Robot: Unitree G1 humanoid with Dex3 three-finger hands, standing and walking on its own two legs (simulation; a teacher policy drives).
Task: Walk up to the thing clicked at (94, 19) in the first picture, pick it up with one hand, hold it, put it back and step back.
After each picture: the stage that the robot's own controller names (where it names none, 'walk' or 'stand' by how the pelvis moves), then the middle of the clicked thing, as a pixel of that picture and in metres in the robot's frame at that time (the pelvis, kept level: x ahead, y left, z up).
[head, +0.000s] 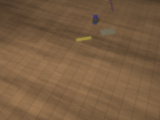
stand; (95, 19) +1.75 -0.13 -0.72
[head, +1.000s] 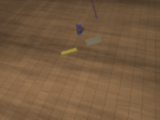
walk; (79, 29) +1.61 +0.18 -0.70
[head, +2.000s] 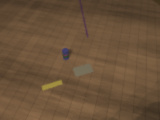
walk; (65, 54) +1.07 +0.26 -0.71
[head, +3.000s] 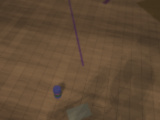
walk; (57, 92) +0.64 +0.21 -0.70
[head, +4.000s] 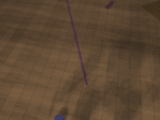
stand; out of the picture +0.38 +0.19 -0.71
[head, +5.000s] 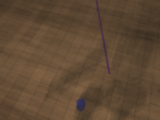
stand; (80, 105) +0.44 +0.03 -0.69
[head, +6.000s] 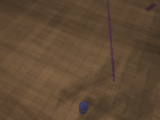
walk; (83, 107) +0.47 +0.00 -0.71
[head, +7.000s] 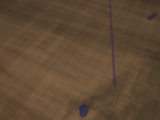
stand; (83, 111) +0.51 +0.02 -0.73
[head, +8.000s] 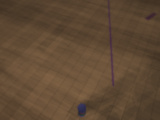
stand; (81, 110) +0.52 +0.03 -0.73
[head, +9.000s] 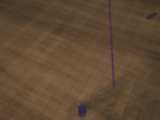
stand; (82, 110) +0.51 +0.03 -0.73
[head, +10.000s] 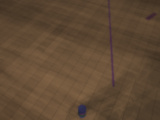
go down; (82, 111) +0.51 +0.03 -0.73
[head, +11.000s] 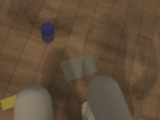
go down; (47, 33) +0.60 +0.07 -0.37
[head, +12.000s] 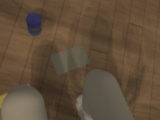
approach; (34, 25) +0.60 +0.09 -0.34
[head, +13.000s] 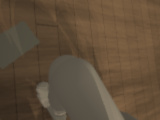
close in; out of the picture +0.60 +0.17 -0.27
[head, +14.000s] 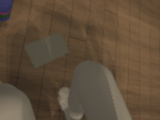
approach; (1, 7) +0.60 +0.14 -0.28
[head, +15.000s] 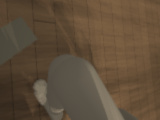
close in; out of the picture +0.59 +0.17 -0.28
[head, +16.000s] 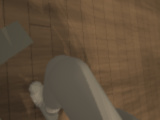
close; out of the picture +0.59 +0.17 -0.29
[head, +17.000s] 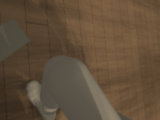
close; out of the picture +0.59 +0.17 -0.30
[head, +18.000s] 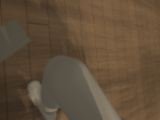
close; out of the picture +0.59 +0.17 -0.30
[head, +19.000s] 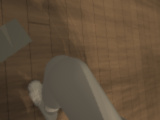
close; out of the picture +0.59 +0.17 -0.30
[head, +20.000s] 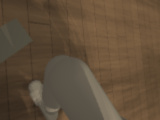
close; out of the picture +0.59 +0.17 -0.29
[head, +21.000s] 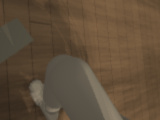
close; out of the picture +0.59 +0.17 -0.29
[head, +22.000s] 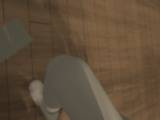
close; out of the picture +0.59 +0.17 -0.29
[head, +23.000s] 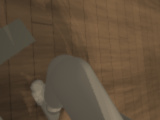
close; out of the picture +0.59 +0.17 -0.29
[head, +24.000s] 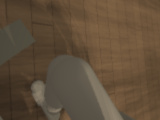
close in; out of the picture +0.59 +0.17 -0.29
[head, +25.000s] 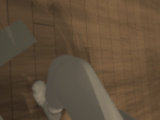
close in; out of the picture +0.59 +0.17 -0.29
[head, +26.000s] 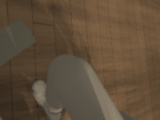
close in; out of the picture +0.59 +0.17 -0.29
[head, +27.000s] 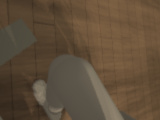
close in; out of the picture +0.59 +0.17 -0.29
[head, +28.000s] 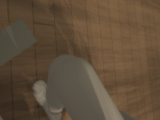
close in; out of the picture +0.59 +0.17 -0.29
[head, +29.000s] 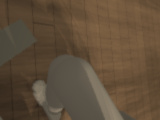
close in; out of the picture +0.59 +0.17 -0.29
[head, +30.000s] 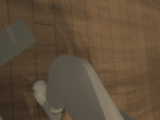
close in; out of the picture +0.59 +0.17 -0.29
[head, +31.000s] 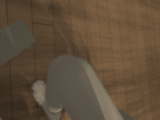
close in; out of the picture +0.59 +0.17 -0.29
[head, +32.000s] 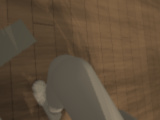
close in; out of the picture +0.59 +0.17 -0.29
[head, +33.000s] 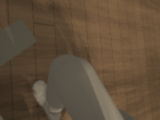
close in; out of the picture +0.59 +0.17 -0.29
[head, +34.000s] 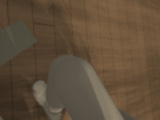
close in; out of the picture +0.59 +0.17 -0.29
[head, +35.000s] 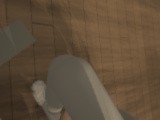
close in; out of the picture +0.59 +0.17 -0.29
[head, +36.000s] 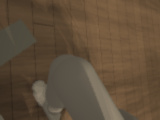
close in; out of the picture +0.59 +0.17 -0.29
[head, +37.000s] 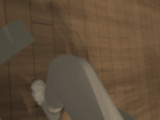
close in; out of the picture +0.59 +0.17 -0.29
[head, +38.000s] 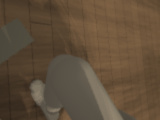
close; out of the picture +0.59 +0.17 -0.29
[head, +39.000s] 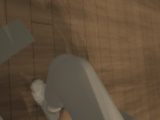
close; out of the picture +0.59 +0.17 -0.29
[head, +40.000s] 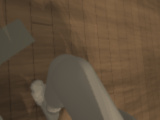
stand; out of the picture +0.59 +0.17 -0.29
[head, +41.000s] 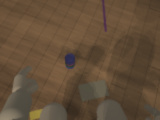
stand; (70, 61) +0.58 +0.04 -0.50
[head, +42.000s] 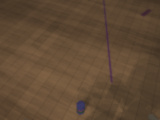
stand; (80, 107) +0.53 +0.01 -0.66
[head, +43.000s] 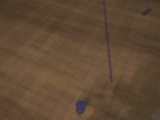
stand; (80, 107) +0.53 +0.02 -0.66
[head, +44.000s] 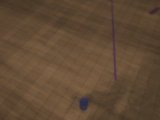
stand; (83, 104) +0.53 +0.02 -0.69
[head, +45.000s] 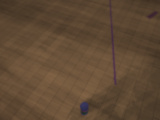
stand; (84, 108) +0.53 +0.02 -0.73
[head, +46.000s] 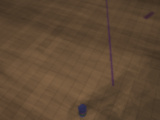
stand; (82, 110) +0.52 +0.03 -0.73
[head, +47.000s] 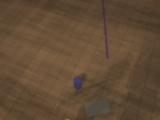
walk; (77, 83) +0.61 +0.08 -0.69
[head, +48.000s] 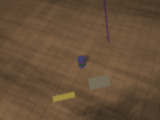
walk; (81, 61) +0.86 +0.10 -0.71
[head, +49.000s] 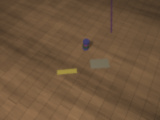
stand; (85, 44) +1.14 -0.01 -0.70
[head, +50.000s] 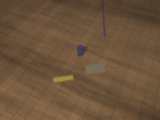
stand; (80, 50) +1.12 +0.04 -0.72
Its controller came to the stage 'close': yes
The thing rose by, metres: 0.00
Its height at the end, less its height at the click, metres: +0.00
